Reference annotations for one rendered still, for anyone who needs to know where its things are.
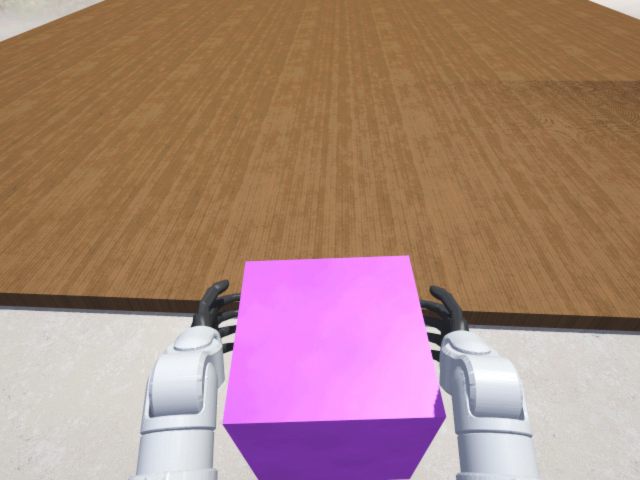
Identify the robot right forearm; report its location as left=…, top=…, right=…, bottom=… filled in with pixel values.
left=439, top=330, right=544, bottom=480

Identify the left robot hand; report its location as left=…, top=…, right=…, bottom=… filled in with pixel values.
left=190, top=279, right=241, bottom=354

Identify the robot left forearm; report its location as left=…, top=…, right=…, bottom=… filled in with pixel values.
left=128, top=326, right=225, bottom=480

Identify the carton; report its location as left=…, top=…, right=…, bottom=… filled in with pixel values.
left=222, top=256, right=446, bottom=480

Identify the right robot hand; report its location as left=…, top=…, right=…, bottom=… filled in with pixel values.
left=419, top=285, right=470, bottom=362

